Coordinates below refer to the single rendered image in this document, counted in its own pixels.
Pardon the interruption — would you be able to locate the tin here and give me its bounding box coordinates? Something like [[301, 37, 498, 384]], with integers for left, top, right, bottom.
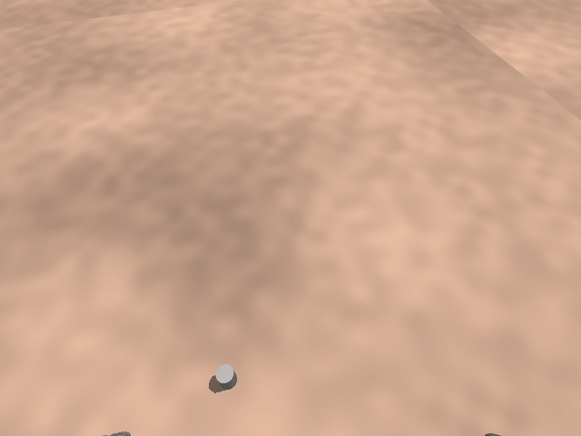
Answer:
[[216, 364, 237, 390]]

